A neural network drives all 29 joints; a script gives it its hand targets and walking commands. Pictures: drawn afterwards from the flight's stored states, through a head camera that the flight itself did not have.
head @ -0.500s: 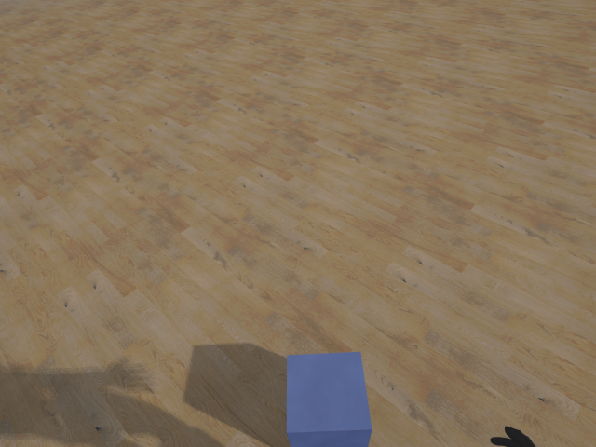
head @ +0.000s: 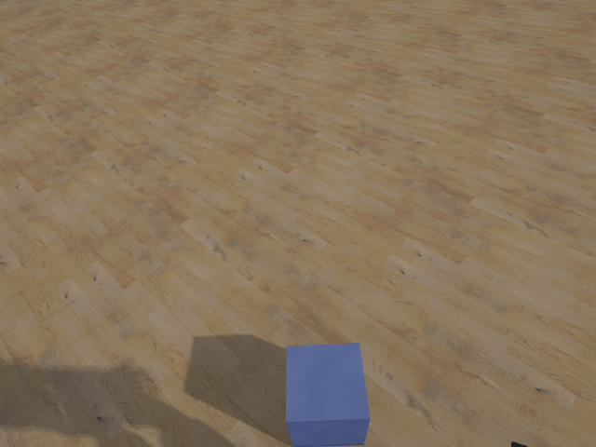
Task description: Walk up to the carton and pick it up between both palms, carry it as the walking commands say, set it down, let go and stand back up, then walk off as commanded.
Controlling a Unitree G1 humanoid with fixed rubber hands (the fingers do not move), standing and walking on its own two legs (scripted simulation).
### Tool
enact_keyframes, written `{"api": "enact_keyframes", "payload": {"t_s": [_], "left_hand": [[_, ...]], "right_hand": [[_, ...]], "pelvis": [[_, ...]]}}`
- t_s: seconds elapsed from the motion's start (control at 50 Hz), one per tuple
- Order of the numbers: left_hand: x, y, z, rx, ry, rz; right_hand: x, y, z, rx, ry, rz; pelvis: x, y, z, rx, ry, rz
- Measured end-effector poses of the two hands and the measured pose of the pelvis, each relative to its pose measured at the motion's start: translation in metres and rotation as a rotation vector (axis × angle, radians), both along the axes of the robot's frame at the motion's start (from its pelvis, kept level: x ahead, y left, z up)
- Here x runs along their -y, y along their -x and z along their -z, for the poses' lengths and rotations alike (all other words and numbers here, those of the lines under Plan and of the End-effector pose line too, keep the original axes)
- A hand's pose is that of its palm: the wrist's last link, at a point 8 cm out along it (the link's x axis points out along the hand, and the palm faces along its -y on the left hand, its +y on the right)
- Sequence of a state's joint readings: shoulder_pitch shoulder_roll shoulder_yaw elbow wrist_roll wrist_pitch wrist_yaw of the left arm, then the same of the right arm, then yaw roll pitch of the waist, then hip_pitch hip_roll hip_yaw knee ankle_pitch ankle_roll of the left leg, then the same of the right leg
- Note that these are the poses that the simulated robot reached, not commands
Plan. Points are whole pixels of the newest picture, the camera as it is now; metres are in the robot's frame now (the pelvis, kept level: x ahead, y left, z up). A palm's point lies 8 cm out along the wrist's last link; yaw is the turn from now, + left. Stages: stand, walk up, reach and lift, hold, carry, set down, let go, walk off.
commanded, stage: stand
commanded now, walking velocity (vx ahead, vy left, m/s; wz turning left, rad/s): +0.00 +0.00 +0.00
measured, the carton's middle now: (325, 396) +0.42 -0.01 -0.64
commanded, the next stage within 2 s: walk off in 0.28 s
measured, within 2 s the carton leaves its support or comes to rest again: neither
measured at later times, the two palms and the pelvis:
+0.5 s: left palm out of the picture +0.06 +0.29 -0.10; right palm out of the picture +0.06 -0.28 -0.12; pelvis -0.01 +0.00 +0.00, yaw +0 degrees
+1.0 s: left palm out of the picture +0.00 +0.30 -0.14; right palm out of the picture -0.02 -0.25 -0.13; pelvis -0.06 +0.03 -0.01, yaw -2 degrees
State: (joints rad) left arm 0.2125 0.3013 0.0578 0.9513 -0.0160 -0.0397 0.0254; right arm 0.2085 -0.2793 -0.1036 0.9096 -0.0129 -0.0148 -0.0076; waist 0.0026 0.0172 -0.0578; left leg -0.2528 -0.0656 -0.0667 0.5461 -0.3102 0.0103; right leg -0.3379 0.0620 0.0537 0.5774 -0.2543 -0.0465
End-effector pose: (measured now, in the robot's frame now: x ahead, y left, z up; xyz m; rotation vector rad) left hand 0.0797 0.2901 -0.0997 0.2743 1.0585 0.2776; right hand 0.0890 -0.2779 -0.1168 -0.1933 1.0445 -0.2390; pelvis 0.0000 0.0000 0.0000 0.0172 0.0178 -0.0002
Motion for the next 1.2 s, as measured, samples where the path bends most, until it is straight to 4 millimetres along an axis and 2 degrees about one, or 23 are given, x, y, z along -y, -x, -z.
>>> {"api": "enact_keyframes", "payload": {"t_s": [0.22, 0.56, 0.7, 0.78, 0.88, 1.0, 1.08, 1.14, 1.2], "left_hand": [[-0.003, 0.008, 0.001, -0.008, 0.0, -0.006], [-0.005, 0.026, 0.004, -0.063, -0.004, -0.014], [0.011, 0.036, 0.015, -0.109, 0.048, -0.031], [0.017, 0.045, 0.021, -0.133, 0.077, -0.031], [0.011, 0.058, 0.026, -0.16, 0.085, -0.024], [-0.007, 0.078, 0.037, -0.201, 0.094, -0.01], [-0.021, 0.081, 0.052, -0.195, 0.128, 0.007], [-0.031, 0.082, 0.051, -0.175, 0.149, 0.023], [-0.041, 0.093, 0.049, -0.183, 0.16, 0.029]], "right_hand": [[-0.001, 0.007, 0.0, -0.001, 0.001, 0.004], [0.003, 0.03, 0.005, -0.067, 0.002, 0.012], [-0.001, 0.042, 0.007, -0.116, -0.002, 0.029], [-0.003, 0.055, 0.008, -0.138, 0.004, 0.046], [-0.01, 0.077, 0.01, -0.163, 0.014, 0.064], [-0.026, 0.113, 0.011, -0.213, 0.036, 0.079], [-0.042, 0.139, 0.008, -0.243, 0.068, 0.091], [-0.059, 0.157, 0.0, -0.26, 0.081, 0.102], [-0.071, 0.164, -0.012, -0.247, 0.088, 0.115]], "pelvis": [[-0.001, 0.005, 0.0, 0.007, 0.002, 0.0], [0.0, 0.014, -0.001, 0.015, 0.001, 0.001], [-0.003, 0.018, -0.001, 0.021, 0.002, 0.005], [-0.007, 0.025, -0.001, 0.033, 0.003, 0.014], [-0.015, 0.04, 0.001, 0.054, 0.009, 0.026], [-0.034, 0.063, 0.006, 0.087, 0.027, 0.039], [-0.055, 0.08, 0.011, 0.084, 0.051, 0.042], [-0.069, 0.093, 0.006, 0.097, 0.076, 0.042], [-0.078, 0.1, -0.001, 0.083, 0.094, 0.051]]}}
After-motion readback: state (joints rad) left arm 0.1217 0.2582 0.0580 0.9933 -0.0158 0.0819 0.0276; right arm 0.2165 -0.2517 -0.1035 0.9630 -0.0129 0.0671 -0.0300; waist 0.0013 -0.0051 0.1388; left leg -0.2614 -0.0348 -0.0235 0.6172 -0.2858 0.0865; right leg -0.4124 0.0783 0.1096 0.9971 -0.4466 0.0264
